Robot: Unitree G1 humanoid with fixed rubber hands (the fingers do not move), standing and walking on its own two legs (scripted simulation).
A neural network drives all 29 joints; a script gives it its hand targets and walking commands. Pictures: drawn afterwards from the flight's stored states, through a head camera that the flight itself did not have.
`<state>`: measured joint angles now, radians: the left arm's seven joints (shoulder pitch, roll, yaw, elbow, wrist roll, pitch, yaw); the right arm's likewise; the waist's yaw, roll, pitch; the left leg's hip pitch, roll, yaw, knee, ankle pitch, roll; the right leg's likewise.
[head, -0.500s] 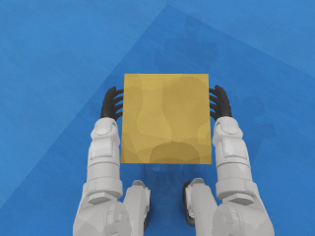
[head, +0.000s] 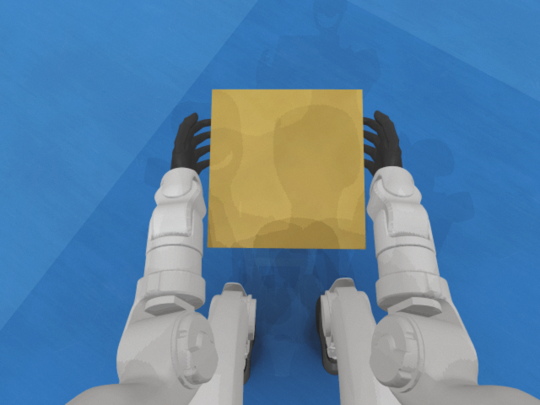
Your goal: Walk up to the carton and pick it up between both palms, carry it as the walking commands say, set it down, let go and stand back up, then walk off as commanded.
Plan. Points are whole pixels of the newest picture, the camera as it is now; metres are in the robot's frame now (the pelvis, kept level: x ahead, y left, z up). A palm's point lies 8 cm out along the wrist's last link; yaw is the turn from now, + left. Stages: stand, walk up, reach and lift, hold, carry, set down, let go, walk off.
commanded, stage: set down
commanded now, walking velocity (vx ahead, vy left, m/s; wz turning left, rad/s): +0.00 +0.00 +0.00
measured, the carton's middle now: (283, 183) +0.44 +0.00 -0.15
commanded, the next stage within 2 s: none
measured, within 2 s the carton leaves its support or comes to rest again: neither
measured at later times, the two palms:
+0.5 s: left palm (202, 171) +0.46 +0.15 -0.16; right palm (368, 172) +0.46 -0.14 -0.16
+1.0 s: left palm (210, 172) +0.49 +0.15 -0.25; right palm (353, 174) +0.48 -0.14 -0.25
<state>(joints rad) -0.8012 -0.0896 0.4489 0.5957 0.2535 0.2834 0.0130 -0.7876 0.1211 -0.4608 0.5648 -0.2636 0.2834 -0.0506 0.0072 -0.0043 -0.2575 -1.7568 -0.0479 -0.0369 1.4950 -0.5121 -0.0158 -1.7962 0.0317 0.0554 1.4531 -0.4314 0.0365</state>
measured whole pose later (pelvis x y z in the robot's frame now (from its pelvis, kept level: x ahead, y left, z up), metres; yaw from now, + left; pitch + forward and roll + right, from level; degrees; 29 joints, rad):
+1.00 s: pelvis -0.03 +0.00 -0.14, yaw +0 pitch +48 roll +0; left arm -1.19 0.08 0.44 0.75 0.20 0.29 0.03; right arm -1.16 0.00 -0.47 0.68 -0.19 0.28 -0.11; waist 0.00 -0.01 -0.03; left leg -2.21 -0.07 -0.04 1.95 -0.57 -0.04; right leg -2.25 0.05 0.05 1.90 -0.48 0.05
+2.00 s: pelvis -0.03 +0.00 -0.20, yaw +0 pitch +42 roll -1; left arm -1.35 0.19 0.29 0.93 0.08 0.22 0.08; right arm -1.36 -0.14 -0.42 0.92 -0.10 0.20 -0.10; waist -0.01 -0.03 0.19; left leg -2.29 -0.08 -0.03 2.18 -0.62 -0.03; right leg -2.34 0.06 0.05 2.12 -0.52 0.07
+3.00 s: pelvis -0.02 +0.00 -0.21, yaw +0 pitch +40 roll -1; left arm -1.37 0.19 0.29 0.98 0.09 0.18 0.03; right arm -1.39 -0.18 -0.44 1.00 -0.10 0.15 -0.07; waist -0.01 -0.05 0.26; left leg -2.26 -0.08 -0.04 2.24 -0.67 -0.04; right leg -2.31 0.07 0.05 2.17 -0.56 0.07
